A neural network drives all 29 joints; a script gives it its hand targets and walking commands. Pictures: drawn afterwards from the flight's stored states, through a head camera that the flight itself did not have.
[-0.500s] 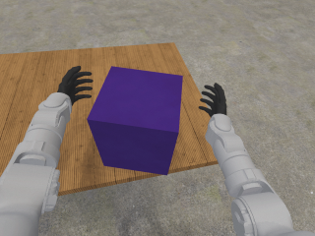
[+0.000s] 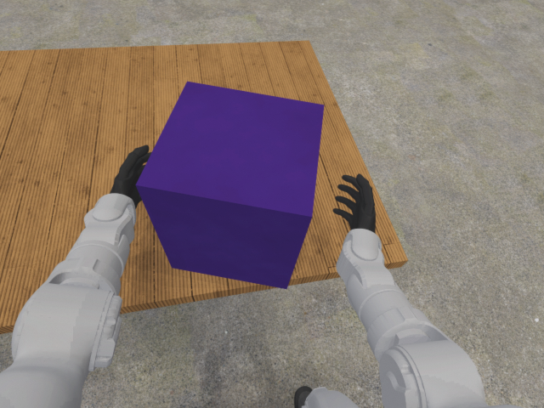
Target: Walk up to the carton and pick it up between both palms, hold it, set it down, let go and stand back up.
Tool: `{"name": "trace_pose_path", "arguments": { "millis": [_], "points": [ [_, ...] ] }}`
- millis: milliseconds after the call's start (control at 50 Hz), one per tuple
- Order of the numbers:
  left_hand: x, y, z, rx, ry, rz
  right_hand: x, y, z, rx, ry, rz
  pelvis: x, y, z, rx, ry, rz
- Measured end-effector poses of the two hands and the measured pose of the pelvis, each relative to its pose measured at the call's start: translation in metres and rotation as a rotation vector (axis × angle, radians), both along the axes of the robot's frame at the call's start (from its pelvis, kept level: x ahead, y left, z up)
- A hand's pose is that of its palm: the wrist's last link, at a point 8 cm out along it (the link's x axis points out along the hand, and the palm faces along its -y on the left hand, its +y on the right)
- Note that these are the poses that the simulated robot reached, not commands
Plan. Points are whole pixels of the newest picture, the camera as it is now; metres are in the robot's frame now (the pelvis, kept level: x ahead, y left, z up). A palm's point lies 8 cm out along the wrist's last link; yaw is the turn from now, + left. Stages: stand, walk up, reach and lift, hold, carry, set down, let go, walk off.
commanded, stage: reach and lift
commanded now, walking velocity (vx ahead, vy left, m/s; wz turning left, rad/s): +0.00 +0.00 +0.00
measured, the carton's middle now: (241, 193) +0.44 -0.01 +0.01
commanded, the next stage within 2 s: none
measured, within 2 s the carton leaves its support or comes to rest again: neither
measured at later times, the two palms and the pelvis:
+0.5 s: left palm (144, 199) +0.45 +0.15 +0.02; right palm (346, 228) +0.35 -0.16 +0.01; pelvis -0.03 +0.01 -0.03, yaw +0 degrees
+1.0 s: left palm (146, 201) +0.44 +0.14 +0.02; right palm (334, 233) +0.35 -0.14 +0.00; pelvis -0.03 +0.02 -0.02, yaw +0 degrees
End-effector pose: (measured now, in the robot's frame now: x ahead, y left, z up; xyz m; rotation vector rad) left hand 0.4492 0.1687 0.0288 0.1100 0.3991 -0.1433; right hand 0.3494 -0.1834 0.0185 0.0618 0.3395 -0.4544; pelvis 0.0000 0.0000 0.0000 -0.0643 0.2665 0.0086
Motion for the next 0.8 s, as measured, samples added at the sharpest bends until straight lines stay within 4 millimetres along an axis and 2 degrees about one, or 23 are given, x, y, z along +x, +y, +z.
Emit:
{"name": "trace_pose_path", "arguments": {
  "millis": [80, 180, 400, 600, 800],
  "points": [
    [-0.001, -0.006, -0.013, -0.003, -0.009, -0.011, 0.000, 0.002, -0.010, -0.007, 0.000, 0.000, -0.005, 0.000, -0.008, -0.008, 0.042, 0.001],
    [-0.002, -0.019, -0.021, -0.018, -0.032, -0.037, -0.003, 0.002, -0.017, -0.011, -0.006, -0.002, -0.011, 0.002, -0.016, -0.014, 0.073, -0.002],
    [-0.002, -0.020, -0.014, -0.002, -0.056, -0.031, -0.002, 0.006, -0.014, -0.001, -0.023, -0.011, -0.024, 0.010, -0.028, -0.015, 0.099, 0.000],
    [-0.007, -0.025, -0.011, 0.000, -0.061, -0.033, 0.008, 0.038, -0.010, 0.028, -0.017, 0.032, -0.031, 0.014, -0.033, -0.021, 0.097, 0.004],
    [-0.007, -0.025, -0.011, 0.002, -0.069, -0.040, 0.005, 0.039, -0.010, 0.001, -0.034, 0.019, -0.034, 0.018, -0.030, -0.028, 0.087, 0.009]
  ]
}}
